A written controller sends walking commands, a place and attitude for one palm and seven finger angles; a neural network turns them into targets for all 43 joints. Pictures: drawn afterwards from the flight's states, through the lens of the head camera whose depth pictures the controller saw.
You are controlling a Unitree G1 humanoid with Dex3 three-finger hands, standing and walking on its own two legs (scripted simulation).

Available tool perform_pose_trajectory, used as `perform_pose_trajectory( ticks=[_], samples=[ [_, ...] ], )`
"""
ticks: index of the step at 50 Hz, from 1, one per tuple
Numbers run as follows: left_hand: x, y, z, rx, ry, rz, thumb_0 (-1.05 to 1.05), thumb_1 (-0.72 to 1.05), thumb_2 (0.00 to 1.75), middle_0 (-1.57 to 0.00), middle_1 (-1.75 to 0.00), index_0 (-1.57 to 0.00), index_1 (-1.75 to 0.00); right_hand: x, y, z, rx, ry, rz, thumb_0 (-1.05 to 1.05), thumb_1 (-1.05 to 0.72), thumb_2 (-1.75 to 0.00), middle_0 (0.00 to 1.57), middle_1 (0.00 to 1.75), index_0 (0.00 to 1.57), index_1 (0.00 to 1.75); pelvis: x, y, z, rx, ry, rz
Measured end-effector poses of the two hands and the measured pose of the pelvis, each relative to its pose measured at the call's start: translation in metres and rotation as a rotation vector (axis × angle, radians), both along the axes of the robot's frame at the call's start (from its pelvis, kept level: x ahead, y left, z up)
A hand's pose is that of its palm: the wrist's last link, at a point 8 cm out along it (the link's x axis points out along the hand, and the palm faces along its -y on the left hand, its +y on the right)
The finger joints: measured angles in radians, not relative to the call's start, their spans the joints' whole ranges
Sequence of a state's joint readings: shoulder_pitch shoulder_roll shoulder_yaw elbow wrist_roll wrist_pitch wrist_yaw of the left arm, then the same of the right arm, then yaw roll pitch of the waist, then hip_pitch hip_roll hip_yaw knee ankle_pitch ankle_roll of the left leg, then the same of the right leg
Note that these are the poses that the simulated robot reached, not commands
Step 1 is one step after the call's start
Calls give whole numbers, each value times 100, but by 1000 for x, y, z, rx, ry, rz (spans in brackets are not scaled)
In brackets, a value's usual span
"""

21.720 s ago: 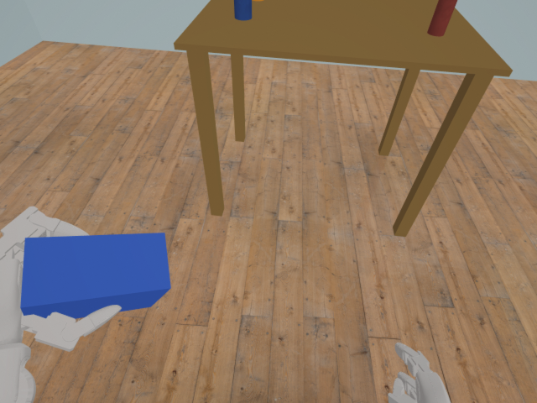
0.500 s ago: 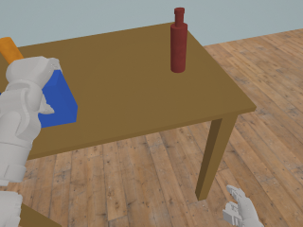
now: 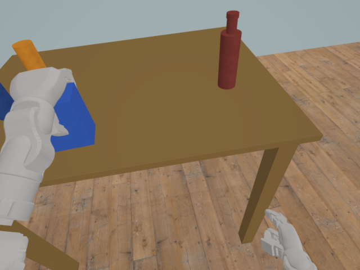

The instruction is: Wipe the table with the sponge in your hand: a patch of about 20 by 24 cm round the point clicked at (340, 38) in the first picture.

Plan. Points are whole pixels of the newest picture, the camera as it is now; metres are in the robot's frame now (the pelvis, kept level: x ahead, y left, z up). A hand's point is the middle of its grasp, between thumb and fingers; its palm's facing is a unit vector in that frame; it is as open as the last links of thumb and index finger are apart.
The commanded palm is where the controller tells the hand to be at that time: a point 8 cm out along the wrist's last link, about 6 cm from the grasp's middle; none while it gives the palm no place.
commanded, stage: move the sponge above the wiping area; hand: left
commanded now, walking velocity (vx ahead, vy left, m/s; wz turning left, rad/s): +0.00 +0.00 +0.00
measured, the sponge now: (65, 126) +0.34 +0.32 +0.16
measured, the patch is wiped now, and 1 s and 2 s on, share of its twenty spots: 0.00 0.00 0.00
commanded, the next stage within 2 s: lower the sponge onto the table in 0.40 s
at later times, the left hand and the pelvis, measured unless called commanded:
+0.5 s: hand (50, 106) +0.32 +0.31 +0.23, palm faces +0.19 +0.03 -0.98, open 10.5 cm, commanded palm +0.28 +0.29 +0.28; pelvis +0.00 +0.00 +0.00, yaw -1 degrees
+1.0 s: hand (54, 116) +0.32 +0.31 +0.21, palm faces +0.06 +0.03 -1.00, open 10.5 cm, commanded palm +0.28 +0.29 +0.27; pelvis -0.01 -0.02 +0.00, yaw -1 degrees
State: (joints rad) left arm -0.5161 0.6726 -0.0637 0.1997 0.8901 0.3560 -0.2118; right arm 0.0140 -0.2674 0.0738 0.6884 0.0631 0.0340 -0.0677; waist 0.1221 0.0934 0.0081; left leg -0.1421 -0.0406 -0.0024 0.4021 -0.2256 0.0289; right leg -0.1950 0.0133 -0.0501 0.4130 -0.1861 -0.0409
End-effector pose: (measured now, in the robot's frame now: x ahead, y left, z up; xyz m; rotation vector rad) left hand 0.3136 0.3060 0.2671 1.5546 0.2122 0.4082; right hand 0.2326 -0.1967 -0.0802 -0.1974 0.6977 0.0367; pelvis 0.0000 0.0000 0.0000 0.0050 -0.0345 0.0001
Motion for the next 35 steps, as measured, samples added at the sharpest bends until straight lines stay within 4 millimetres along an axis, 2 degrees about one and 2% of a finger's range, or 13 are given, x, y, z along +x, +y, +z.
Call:
perform_pose_trajectory(
  ticks=[3, 6, 11, 15, 20, 23, 26, 29, 35],
  samples=[
    [5, 9, 4, -15, 28, 84, 0, -53, 102, -70, -131, -71, -131, 1, 4, -1, 20, 7, 3, 1, -91, -90, 20, 30, 20, 30, 0, 1, 1, 0, 9, -2],
    [6, 7, -1, -30, 84, 103, 0, -53, 102, -69, -131, -71, -131, -1, 4, -2, 32, 13, -5, 1, -91, -90, 20, 30, 20, 30, 0, 3, 1, 0, 15, -4],
    [3, -11, -24, -43, 179, -6, -1, -53, 102, -69, -132, -71, -131, -9, -1, -5, 21, 22, -23, 1, -91, -90, 20, 30, 20, 30, 3, 6, 0, 1, 11, -9],
    [-4, -26, -33, -39, 158, -130, -1, -53, 102, -70, -131, -71, -131, -16, -6, -6, -7, 32, -29, 1, -91, -90, 20, 30, 20, 30, 4, 5, -1, 1, 0, -16],
    [-14, -26, -13, -4, 4, -150, 0, -53, 102, -70, -131, -71, -131, -20, -9, -10, -20, 56, -11, 1, -91, -90, 20, 30, 20, 30, 3, 4, 0, 1, -7, -19],
    [-17, -14, 4, 4, -67, -59, 0, -53, 102, -70, -131, -71, -131, -19, -7, -13, -8, 70, 3, 1, -91, -90, 20, 30, 20, 30, 0, 3, 0, 2, -6, -18],
    [-18, -1, 11, -14, -64, 58, 0, -53, 102, -70, -131, -71, -131, -16, -5, -13, 16, 70, 5, 1, -91, -90, 20, 30, 20, 30, -4, 2, 0, 4, -3, -14],
    [-18, 0, 5, -37, 2, 118, -1, -53, 102, -70, -131, -71, -131, -12, -2, -11, 33, 49, 5, 1, -91, -90, 20, 30, 20, 30, -6, 0, 0, 5, -2, -4],
    [-15, -23, -20, -37, 147, 23, -1, -53, 102, -70, -131, -71, -131, -8, -3, -2, 33, -13, -1, 1, -91, -90, 20, 30, 20, 30, -8, -4, -1, 8, -9, -2]
  ],
)
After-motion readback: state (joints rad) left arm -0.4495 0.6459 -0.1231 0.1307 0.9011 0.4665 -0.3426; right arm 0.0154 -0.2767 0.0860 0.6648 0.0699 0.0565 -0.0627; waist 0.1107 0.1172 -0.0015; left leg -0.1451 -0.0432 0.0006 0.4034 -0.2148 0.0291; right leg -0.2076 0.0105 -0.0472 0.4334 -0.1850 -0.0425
